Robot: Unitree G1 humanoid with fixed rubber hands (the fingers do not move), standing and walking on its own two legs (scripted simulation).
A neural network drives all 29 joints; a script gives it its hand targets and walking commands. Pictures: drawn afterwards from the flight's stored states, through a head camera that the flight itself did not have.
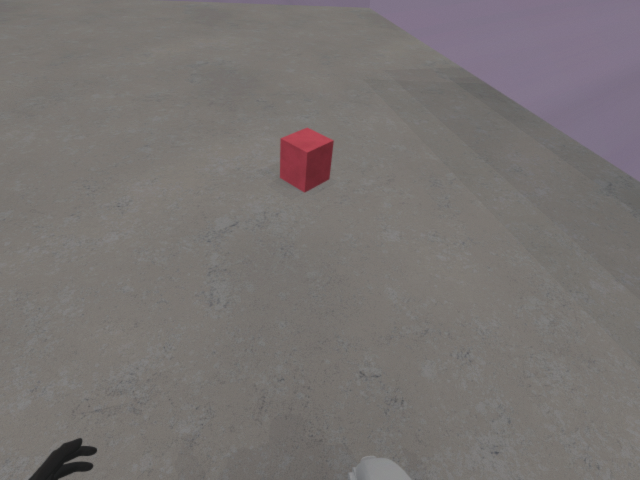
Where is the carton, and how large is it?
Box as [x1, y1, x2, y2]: [280, 128, 333, 192]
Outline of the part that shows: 308,128 292,133 281,138 280,140 280,177 304,192 328,179 333,141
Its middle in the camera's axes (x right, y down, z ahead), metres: -0.08 -0.44 +2.19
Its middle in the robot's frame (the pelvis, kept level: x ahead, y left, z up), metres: +1.95 -0.10 -0.64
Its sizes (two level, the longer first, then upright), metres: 0.210 0.200 0.250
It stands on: the floor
